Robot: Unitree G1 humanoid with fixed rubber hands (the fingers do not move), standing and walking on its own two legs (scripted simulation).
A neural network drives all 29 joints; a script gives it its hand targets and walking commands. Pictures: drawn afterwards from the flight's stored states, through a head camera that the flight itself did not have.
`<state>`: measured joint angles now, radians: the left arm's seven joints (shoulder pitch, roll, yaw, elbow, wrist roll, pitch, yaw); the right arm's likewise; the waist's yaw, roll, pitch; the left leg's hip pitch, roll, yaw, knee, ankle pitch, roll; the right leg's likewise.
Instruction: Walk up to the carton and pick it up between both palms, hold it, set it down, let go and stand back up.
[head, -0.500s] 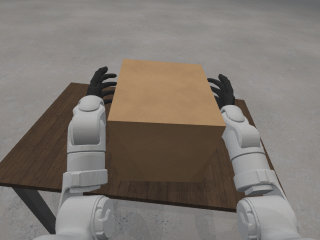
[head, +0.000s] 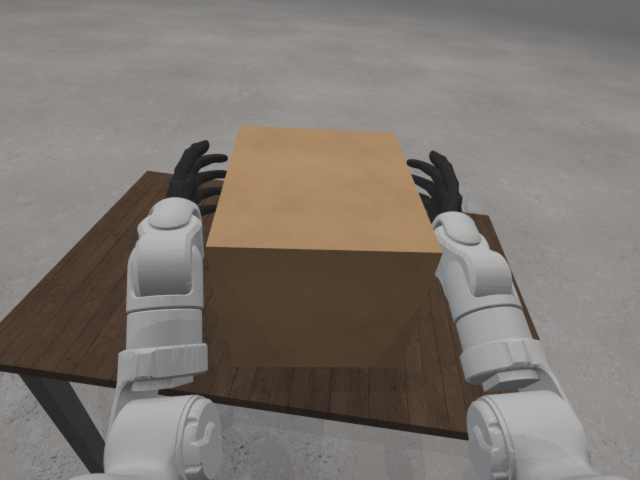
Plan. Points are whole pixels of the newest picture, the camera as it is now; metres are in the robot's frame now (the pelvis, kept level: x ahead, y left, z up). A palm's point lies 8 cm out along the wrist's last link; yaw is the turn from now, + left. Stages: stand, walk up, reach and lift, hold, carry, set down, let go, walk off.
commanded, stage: hold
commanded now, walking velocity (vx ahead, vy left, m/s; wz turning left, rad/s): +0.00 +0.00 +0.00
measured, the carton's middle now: (316, 241) +0.37 +0.00 +0.16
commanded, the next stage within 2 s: none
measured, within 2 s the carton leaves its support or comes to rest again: neither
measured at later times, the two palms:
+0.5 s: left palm (197, 201) +0.37 +0.14 +0.22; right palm (449, 220) +0.36 -0.17 +0.21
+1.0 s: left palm (188, 204) +0.36 +0.15 +0.22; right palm (442, 223) +0.35 -0.16 +0.21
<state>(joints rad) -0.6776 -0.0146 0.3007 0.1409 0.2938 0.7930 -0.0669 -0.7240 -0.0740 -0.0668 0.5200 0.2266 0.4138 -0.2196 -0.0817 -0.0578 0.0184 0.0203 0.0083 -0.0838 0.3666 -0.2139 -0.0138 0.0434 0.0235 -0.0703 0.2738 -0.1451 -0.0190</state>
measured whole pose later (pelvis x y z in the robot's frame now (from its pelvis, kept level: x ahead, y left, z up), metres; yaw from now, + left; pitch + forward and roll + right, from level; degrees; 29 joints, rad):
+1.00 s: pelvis +0.00 +0.01 +0.00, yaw -1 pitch -10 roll -1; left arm -0.69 -0.03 0.29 0.13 0.31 0.80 -0.07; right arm -0.71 -0.09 -0.07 0.51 0.24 0.41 -0.21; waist -0.08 -0.04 0.04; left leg 0.02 0.00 -0.06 0.37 -0.21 0.00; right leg 0.04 0.02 -0.05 0.27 -0.14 -0.01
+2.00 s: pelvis -0.01 +0.01 +0.00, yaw -1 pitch -9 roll -1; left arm -0.73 -0.04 0.29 0.17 0.32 0.79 -0.04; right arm -0.74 -0.10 -0.08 0.54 0.23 0.39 -0.19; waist -0.07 -0.04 0.03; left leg -0.01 0.00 -0.05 0.36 -0.20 0.00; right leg 0.01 0.02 -0.04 0.27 -0.13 -0.01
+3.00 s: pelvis +0.00 +0.00 +0.00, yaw -1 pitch -8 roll -1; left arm -0.69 -0.02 0.27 0.13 0.29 0.79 -0.02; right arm -0.72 -0.10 -0.07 0.52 0.23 0.38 -0.19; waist -0.08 -0.04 0.02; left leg -0.02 0.01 -0.06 0.36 -0.20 -0.01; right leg 0.00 0.03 -0.05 0.27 -0.13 -0.02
